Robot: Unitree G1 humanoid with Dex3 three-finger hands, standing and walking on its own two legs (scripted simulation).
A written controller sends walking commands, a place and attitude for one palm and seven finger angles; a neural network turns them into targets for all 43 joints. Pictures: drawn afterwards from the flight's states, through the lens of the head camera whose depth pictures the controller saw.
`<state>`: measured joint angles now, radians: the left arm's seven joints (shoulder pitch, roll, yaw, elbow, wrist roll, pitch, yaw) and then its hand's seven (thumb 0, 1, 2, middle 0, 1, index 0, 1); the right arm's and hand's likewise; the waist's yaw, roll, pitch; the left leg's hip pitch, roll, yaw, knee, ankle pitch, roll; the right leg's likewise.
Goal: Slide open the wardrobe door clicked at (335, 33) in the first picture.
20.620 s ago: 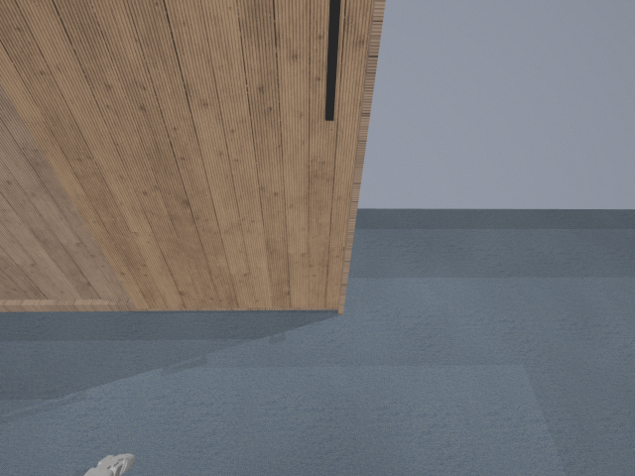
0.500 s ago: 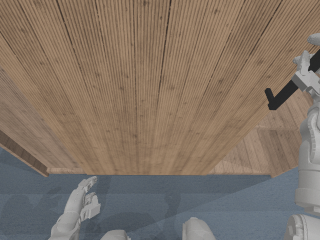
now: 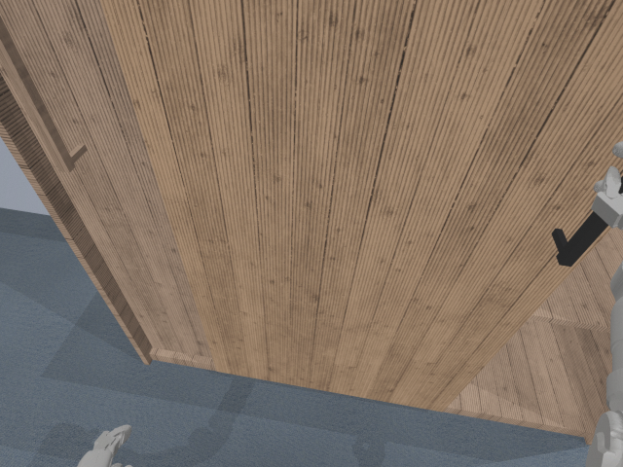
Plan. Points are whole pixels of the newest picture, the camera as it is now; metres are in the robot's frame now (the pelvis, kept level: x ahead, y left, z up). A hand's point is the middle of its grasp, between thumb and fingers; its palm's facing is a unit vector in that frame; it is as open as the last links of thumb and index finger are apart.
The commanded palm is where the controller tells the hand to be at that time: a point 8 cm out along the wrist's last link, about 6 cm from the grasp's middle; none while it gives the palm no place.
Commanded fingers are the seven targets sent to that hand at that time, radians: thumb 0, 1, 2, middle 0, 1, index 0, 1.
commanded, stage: stop walking and hold the door there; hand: right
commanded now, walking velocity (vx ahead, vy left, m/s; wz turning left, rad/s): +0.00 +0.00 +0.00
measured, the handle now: (618, 179) +0.44 -0.32 +0.20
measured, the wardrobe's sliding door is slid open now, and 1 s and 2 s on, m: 0.45 0.45 0.45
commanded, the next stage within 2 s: loosen the grip on the handle in 1.70 s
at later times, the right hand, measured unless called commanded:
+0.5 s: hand (605, 200) +0.41 -0.30 +0.20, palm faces +0.47 +0.85 -0.26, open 5.4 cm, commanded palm +0.37 -0.33 +0.17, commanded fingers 0.00 -0.90 -0.90 0.45 1.40 0.45 1.40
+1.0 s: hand (606, 203) +0.40 -0.30 +0.20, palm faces +0.30 +0.94 -0.18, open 5.5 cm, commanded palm +0.38 -0.33 +0.17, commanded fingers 0.00 -0.90 -0.90 0.45 1.40 0.45 1.40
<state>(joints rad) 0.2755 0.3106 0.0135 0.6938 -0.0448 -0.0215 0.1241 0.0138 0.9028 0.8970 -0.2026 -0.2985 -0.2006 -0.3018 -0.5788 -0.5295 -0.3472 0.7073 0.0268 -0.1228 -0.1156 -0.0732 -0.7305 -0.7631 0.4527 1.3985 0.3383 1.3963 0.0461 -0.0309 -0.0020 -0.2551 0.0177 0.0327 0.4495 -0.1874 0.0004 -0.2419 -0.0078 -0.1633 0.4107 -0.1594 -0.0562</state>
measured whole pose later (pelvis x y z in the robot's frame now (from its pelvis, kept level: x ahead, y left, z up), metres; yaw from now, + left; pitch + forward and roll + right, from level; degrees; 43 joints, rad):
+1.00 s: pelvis -0.02 -0.08 +0.00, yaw -1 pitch +0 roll +0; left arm 0.16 0.13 -0.11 0.70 -0.02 -0.04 0.07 0.01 0.90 0.90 -0.21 -0.30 -0.21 -0.30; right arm -0.68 -0.38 -0.18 0.47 0.06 -0.12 -0.10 -0.10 -0.75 -0.80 0.45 1.40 0.32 1.41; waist -0.02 -0.01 0.13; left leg -0.21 0.01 0.07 0.48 -0.25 0.02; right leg -0.27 0.00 -0.14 0.48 -0.20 -0.06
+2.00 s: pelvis -0.04 -0.05 +0.00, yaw -1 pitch +2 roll +0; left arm 0.27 0.28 0.01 0.69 -0.02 -0.12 0.05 0.01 0.90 0.90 -0.21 -0.30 -0.21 -0.30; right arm -0.79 -0.45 -0.33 0.83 -0.03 -0.11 -0.01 -0.04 -0.40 -0.67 0.45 1.40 0.43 1.40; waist 0.04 -0.01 -0.04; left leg -0.28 -0.02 0.08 0.50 -0.25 0.05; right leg -0.34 -0.03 -0.12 0.47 -0.17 -0.03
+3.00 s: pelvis -0.02 -0.07 -0.01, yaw -3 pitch +3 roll +1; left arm 0.29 0.28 -0.03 0.71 -0.04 -0.10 0.10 0.01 0.90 0.90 -0.21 -0.30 -0.21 -0.30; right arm -0.71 -0.55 -0.35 0.72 0.03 -0.07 0.07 -0.01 0.55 -0.20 0.25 1.15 0.25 1.16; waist 0.02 0.00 -0.03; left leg -0.28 -0.01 0.10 0.50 -0.28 0.04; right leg -0.37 -0.02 -0.09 0.52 -0.21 -0.04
